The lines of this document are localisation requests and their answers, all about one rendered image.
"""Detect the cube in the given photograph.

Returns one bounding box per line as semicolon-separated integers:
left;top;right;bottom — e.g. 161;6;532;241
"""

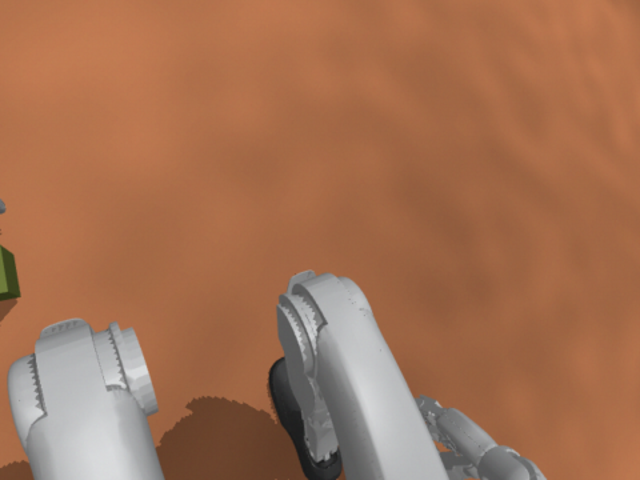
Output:
0;245;21;301

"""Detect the right robot arm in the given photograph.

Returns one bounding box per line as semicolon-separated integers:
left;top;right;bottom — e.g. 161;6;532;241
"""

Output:
477;445;547;480

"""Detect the right robot foot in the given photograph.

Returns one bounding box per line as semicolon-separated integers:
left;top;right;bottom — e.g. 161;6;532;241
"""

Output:
269;357;342;480

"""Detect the right robot hand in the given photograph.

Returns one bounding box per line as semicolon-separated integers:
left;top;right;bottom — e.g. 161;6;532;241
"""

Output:
414;394;499;480

